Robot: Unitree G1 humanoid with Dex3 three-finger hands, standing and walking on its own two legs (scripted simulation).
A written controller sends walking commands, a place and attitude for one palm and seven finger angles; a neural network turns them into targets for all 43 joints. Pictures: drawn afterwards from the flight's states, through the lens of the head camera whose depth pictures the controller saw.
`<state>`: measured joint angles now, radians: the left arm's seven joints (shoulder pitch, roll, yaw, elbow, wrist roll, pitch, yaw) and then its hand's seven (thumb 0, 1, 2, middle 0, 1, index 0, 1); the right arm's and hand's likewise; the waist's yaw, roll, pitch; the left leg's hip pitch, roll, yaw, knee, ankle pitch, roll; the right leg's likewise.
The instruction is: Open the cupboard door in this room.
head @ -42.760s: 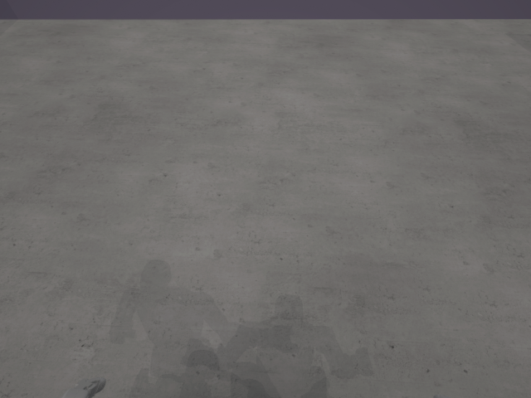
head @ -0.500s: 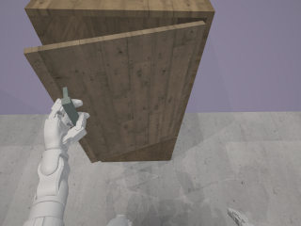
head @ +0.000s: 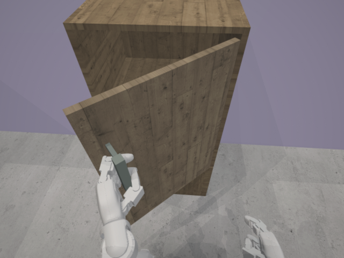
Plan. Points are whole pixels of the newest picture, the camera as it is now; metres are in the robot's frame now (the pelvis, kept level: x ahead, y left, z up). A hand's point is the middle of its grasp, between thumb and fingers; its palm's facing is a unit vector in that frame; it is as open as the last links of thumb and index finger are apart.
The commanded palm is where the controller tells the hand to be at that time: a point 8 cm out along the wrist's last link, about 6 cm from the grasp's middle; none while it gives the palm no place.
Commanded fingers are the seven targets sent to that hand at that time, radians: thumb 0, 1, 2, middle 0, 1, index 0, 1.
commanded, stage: open thumb and fingers to let go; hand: left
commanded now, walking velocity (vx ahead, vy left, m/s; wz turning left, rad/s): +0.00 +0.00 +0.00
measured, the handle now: (119, 168) +0.30 +0.14 +0.07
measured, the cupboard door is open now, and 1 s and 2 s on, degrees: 41 44 44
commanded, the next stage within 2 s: slide the hand sideways off the handle in 0.88 s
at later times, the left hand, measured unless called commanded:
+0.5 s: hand (142, 187) +0.26 +0.08 +0.07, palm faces +0.38 -0.93 +0.02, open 11.1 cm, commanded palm +0.21 +0.13 +0.06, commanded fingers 0.00 -0.50 0.30 -0.29 -1.15 -0.29 -1.15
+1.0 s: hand (141, 190) +0.25 +0.09 +0.07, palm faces +0.31 -0.95 +0.01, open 14.5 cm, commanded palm +0.20 +0.13 +0.06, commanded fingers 0.00 -0.50 0.30 -0.15 -0.30 -0.15 -0.30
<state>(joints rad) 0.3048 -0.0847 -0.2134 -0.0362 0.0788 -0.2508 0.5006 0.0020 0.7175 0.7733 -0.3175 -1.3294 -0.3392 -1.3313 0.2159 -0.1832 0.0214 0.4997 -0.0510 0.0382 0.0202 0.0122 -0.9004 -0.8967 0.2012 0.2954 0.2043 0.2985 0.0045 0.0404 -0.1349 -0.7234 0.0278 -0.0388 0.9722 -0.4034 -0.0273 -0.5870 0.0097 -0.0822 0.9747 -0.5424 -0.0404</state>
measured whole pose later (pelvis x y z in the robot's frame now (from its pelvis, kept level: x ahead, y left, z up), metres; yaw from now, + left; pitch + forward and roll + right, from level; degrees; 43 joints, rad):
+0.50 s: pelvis +0.01 -0.02 +0.00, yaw +0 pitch +9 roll +1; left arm 0.34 -0.07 -0.20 -0.05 0.06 -0.28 0.48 0.00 -0.06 0.49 -0.33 -1.24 -0.33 -1.25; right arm 0.22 -0.20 0.01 0.51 -0.06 0.02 0.00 0.01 -0.90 -0.90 0.20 0.30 0.20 0.30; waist 0.00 0.04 -0.15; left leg -0.72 0.03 -0.04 0.97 -0.41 -0.04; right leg -0.60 0.01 -0.08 1.00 -0.57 -0.06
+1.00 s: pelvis +0.01 +0.00 +0.00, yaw +0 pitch +9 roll -1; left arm 0.37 -0.06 -0.25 -0.09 0.07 -0.26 0.45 -0.01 -0.50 0.30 -0.38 -0.68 -0.42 -0.64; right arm 0.20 -0.19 0.03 0.49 -0.06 0.03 0.00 0.01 -0.90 -0.90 0.20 0.30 0.20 0.30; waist 0.01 0.04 -0.15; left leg -0.74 0.03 -0.03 1.00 -0.43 -0.03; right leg -0.60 0.01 -0.08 1.00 -0.57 -0.04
